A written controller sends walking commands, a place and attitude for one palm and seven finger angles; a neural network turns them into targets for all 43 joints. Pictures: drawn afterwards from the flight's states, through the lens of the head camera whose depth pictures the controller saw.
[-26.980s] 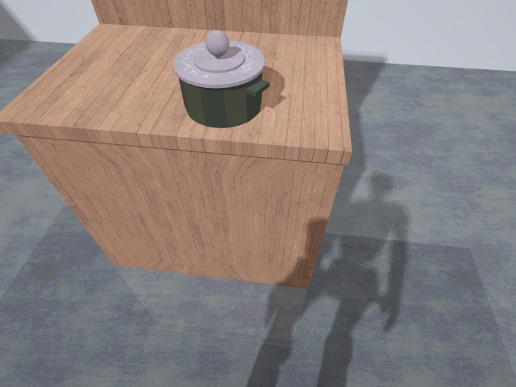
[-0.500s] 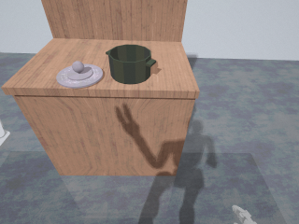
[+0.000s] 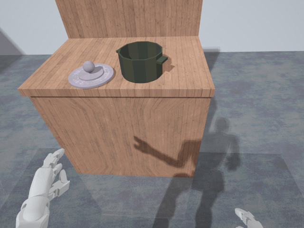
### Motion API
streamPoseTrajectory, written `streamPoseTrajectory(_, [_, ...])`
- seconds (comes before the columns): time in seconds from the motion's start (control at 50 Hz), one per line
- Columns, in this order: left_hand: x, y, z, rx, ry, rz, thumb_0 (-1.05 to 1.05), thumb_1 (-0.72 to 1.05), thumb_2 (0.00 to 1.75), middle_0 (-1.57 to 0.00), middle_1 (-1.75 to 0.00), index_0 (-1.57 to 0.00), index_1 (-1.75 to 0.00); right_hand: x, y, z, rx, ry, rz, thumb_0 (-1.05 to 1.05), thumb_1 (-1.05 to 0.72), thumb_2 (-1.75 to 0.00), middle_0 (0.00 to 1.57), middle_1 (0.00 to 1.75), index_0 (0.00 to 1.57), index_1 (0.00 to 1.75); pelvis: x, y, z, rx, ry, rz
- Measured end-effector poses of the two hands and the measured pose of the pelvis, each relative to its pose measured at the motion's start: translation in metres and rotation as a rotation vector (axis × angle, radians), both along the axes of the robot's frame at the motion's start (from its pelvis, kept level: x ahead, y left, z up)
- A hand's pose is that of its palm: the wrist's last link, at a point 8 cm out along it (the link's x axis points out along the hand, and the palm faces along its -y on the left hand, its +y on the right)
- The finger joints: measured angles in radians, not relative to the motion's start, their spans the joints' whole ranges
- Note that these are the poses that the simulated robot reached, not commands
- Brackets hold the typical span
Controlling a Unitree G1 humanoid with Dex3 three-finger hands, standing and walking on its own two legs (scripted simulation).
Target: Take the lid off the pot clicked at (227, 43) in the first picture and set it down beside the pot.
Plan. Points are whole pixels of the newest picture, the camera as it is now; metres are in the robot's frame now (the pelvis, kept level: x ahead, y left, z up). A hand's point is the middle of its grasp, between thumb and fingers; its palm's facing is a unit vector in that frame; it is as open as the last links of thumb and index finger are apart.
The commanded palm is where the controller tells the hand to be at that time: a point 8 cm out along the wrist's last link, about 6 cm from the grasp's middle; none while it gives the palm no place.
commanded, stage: stop stepping back and stand still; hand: left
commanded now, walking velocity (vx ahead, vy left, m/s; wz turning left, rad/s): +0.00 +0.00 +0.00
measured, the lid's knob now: (88, 66) +0.74 +0.31 +0.09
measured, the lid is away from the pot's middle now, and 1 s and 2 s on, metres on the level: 0.23 0.23 0.23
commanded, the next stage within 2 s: let the arm hang, fingers relaxed in 0.58 s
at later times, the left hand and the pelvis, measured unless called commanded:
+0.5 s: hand out of the picture -0.02 +0.20 -0.16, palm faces +0.02 -0.97 -0.25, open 7.3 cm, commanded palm none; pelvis +0.01 +0.01 +0.02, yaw +1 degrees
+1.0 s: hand out of the picture +0.04 +0.17 -0.16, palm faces +0.03 -0.98 -0.20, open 7.3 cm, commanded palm none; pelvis +0.03 +0.00 +0.02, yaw +0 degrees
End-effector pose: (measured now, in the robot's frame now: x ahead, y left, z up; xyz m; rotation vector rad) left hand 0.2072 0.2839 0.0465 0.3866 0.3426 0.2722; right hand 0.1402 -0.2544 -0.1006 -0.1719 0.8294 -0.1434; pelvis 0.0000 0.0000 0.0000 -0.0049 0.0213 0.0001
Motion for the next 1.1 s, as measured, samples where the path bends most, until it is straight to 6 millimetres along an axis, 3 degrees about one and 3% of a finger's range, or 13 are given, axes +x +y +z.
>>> streamPoseTrajectory(0.04, [-0.025, -0.018, -0.075, -0.116, 0.292, 0.025, 0.01, 0.91, 0.90, -0.20, -0.30, -0.20, -0.30, -0.013, -0.003, -0.006, -0.009, 0.064, -0.018, 0.01, -0.90, -0.89, 0.20, 0.30, 0.20, 0.30, 0.001, -0.002, -0.001, 0.000, -0.010, 0.006])
streamPoseTrajectory(0.08, [-0.064, -0.044, -0.134, -0.226, 0.532, 0.034, 0.01, 0.91, 0.89, -0.20, -0.30, -0.19, -0.30, -0.032, -0.005, -0.009, -0.030, 0.147, -0.037, 0.01, -0.91, -0.89, 0.20, 0.30, 0.20, 0.30, 0.003, -0.004, -0.002, -0.006, -0.026, 0.015])
streamPoseTrajectory(0.12, [-0.108, -0.071, -0.175, -0.327, 0.731, 0.035, 0.01, 0.91, 0.89, -0.20, -0.30, -0.20, -0.30, -0.054, -0.006, -0.011, -0.055, 0.243, -0.060, 0.01, -0.91, -0.89, 0.20, 0.30, 0.20, 0.30, 0.006, -0.004, -0.002, -0.012, -0.038, 0.020])
streamPoseTrajectory(0.14, [-0.125, -0.075, -0.185, -0.372, 0.776, 0.086, 0.00, 0.94, 0.89, -0.20, -0.30, -0.20, -0.30, -0.066, -0.005, -0.010, -0.066, 0.295, -0.071, 0.01, -0.91, -0.89, 0.20, 0.30, 0.20, 0.30, 0.007, -0.004, -0.001, -0.014, -0.040, 0.022])
streamPoseTrajectory(0.2, [-0.160, -0.061, -0.195, -0.382, 0.876, 0.162, -0.04, 1.03, 0.89, -0.21, -0.30, -0.21, -0.30, -0.101, 0.001, -0.009, -0.084, 0.449, -0.079, 0.01, -0.91, -0.89, 0.20, 0.30, 0.20, 0.30, 0.009, -0.005, 0.004, -0.022, -0.033, 0.030])
streamPoseTrajectory(0.26, [-0.194, -0.049, -0.193, -0.361, 0.991, 0.187, -0.04, 1.02, 0.89, -0.21, -0.30, -0.21, -0.30, -0.129, 0.008, -0.010, -0.071, 0.557, -0.101, 0.01, -0.91, -0.89, 0.20, 0.30, 0.20, 0.30, 0.010, -0.003, 0.009, -0.026, -0.022, 0.029])
streamPoseTrajectory(0.38, [-0.233, -0.033, -0.176, -0.302, 1.133, 0.229, -0.01, 0.96, 0.89, -0.21, -0.30, -0.20, -0.30, -0.156, 0.028, -0.019, 0.001, 0.643, -0.133, 0.01, -0.91, -0.89, 0.20, 0.30, 0.20, 0.30, 0.013, 0.004, 0.015, -0.021, -0.016, 0.019])
streamPoseTrajectory(0.46, [-0.235, -0.033, -0.169, -0.281, 1.142, 0.236, 0.00, 0.93, 0.89, -0.20, -0.30, -0.20, -0.30, -0.157, 0.043, -0.027, 0.052, 0.644, -0.133, 0.01, -0.91, -0.89, 0.20, 0.30, 0.20, 0.30, 0.014, 0.007, 0.016, -0.016, -0.021, 0.012])
streamPoseTrajectory(0.56, [-0.215, -0.041, -0.168, -0.285, 1.089, 0.214, 0.01, 0.92, 0.89, -0.20, -0.30, -0.20, -0.30, -0.148, 0.056, -0.035, 0.095, 0.615, -0.122, 0.01, -0.91, -0.89, 0.20, 0.30, 0.20, 0.30, 0.014, 0.008, 0.016, -0.009, -0.029, 0.006])
streamPoseTrajectory(0.68, [-0.184, -0.060, -0.173, -0.312, 1.008, 0.167, 0.01, 0.91, 0.89, -0.20, -0.30, -0.20, -0.30, -0.143, 0.051, -0.035, 0.092, 0.596, -0.134, 0.02, -0.93, -0.89, 0.20, 0.30, 0.20, 0.30, 0.016, 0.006, 0.016, -0.003, -0.035, 0.002])
streamPoseTrajectory(0.78, [-0.171, -0.061, -0.175, -0.309, 0.985, 0.158, 0.02, 0.94, 0.89, -0.20, -0.30, -0.20, -0.30, -0.140, 0.043, -0.032, 0.078, 0.577, -0.153, 0.02, -0.92, -0.89, 0.20, 0.30, 0.20, 0.30, 0.019, 0.002, 0.016, -0.003, -0.038, -0.002])
streamPoseTrajectory(1.1, [-0.176, -0.071, -0.176, -0.328, 1.022, 0.170, 0.01, 0.92, 0.89, -0.20, -0.30, -0.20, -0.30, -0.132, 0.035, -0.031, 0.069, 0.591, -0.157, 0.01, -0.91, -0.89, 0.20, 0.30, 0.20, 0.30, 0.028, -0.005, 0.016, -0.001, -0.033, -0.005])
